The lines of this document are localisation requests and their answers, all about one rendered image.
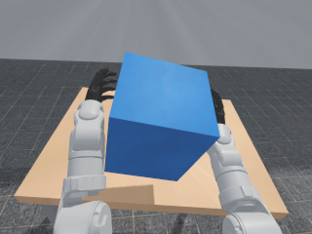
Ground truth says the left robot upper arm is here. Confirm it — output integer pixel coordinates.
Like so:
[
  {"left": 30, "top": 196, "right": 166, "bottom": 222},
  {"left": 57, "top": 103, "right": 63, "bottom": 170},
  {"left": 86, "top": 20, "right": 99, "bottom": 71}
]
[{"left": 54, "top": 200, "right": 113, "bottom": 234}]

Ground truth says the right robot upper arm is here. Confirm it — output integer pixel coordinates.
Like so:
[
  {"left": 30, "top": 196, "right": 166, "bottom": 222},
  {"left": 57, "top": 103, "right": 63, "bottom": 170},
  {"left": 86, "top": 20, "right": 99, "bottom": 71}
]
[{"left": 222, "top": 212, "right": 282, "bottom": 234}]

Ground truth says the right robot forearm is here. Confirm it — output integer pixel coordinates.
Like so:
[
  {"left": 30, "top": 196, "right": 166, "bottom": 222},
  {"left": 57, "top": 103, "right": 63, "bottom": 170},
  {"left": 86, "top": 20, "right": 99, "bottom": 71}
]
[{"left": 206, "top": 123, "right": 283, "bottom": 234}]

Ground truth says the carton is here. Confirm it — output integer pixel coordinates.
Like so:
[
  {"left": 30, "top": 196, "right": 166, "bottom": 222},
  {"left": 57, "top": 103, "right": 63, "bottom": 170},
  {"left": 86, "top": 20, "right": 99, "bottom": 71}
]
[{"left": 104, "top": 52, "right": 220, "bottom": 181}]

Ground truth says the left robot forearm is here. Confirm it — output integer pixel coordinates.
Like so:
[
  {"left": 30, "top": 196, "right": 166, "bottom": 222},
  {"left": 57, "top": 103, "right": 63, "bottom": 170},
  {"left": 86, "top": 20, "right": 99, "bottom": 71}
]
[{"left": 53, "top": 99, "right": 106, "bottom": 234}]

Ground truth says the table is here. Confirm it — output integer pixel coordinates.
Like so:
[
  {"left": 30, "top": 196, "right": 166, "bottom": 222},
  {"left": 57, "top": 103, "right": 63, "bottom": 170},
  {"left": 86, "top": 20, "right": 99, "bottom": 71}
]
[{"left": 14, "top": 87, "right": 289, "bottom": 226}]

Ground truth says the left robot hand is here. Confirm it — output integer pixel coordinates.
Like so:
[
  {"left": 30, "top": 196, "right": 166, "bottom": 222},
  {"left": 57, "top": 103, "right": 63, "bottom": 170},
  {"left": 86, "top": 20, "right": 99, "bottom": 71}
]
[{"left": 85, "top": 66, "right": 117, "bottom": 103}]

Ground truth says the right robot hand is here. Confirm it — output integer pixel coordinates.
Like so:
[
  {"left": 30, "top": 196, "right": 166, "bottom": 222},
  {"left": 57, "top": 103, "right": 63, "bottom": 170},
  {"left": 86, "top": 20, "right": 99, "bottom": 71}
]
[{"left": 211, "top": 88, "right": 225, "bottom": 125}]

